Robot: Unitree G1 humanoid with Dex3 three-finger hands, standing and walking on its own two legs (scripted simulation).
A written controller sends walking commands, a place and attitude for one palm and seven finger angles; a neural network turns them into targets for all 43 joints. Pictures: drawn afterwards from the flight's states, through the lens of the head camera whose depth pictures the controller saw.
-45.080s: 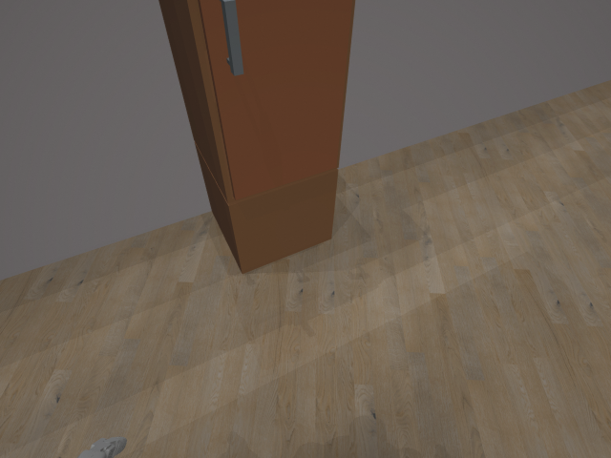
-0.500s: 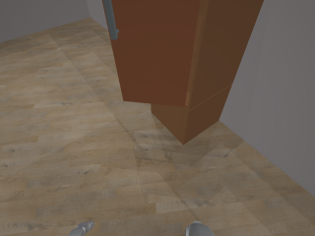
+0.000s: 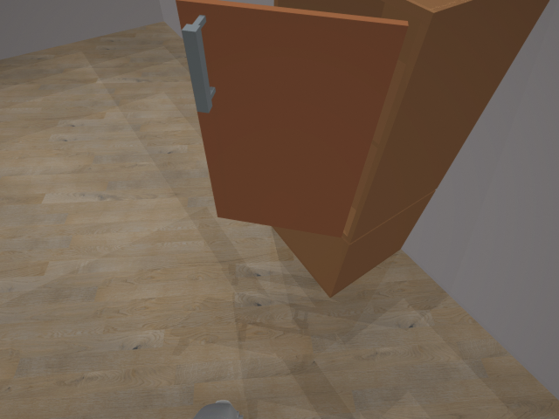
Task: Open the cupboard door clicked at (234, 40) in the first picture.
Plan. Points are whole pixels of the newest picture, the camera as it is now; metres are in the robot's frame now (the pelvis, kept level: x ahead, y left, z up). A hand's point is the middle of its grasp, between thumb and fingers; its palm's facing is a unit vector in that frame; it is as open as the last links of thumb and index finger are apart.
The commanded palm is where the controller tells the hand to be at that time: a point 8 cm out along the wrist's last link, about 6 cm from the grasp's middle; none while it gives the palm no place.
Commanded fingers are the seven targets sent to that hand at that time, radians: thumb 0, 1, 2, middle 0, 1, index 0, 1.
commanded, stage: come to a stop and stand still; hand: left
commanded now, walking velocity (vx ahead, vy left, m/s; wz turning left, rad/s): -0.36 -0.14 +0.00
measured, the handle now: (202, 65) +0.64 +0.19 +0.15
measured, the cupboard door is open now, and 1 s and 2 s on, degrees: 45 45 45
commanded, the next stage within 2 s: look again from close up in 1.92 s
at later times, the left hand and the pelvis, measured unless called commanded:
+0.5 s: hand out of the picture +0.10 +0.22 -0.17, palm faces -0.05 -0.97 -0.23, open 7.3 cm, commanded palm none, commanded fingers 0.00 0.90 0.90 -0.20 -0.30 -0.20 -0.30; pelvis +0.01 +0.02 +0.00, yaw -4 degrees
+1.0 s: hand out of the picture +0.01 +0.16 -0.17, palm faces +0.06 -0.97 -0.22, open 7.3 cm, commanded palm none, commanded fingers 0.00 0.90 0.90 -0.20 -0.30 -0.20 -0.30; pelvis +0.03 -0.02 +0.00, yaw -1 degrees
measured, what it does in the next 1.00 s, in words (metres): steps on the spot: left foot, then right foot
